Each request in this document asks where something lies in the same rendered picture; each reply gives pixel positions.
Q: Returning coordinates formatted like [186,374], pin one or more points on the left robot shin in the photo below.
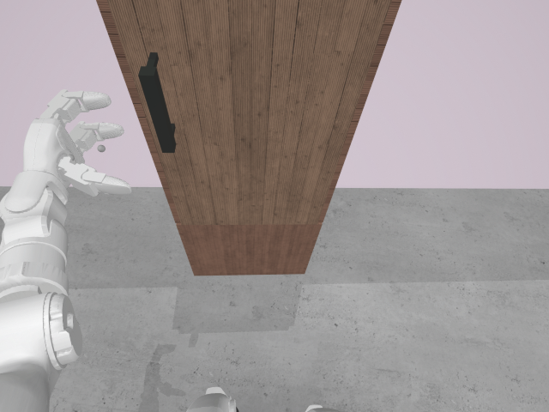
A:
[215,390]

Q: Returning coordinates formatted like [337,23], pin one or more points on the left robot upper arm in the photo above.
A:
[39,336]

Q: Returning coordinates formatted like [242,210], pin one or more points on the cupboard door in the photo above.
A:
[262,94]

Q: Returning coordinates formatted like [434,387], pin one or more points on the robot left thigh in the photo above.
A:
[214,402]

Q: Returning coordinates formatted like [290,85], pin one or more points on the robot left forearm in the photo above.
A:
[34,246]

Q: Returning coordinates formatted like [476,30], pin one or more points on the handle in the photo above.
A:
[152,90]

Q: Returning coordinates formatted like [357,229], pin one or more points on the left robot hand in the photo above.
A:
[48,143]

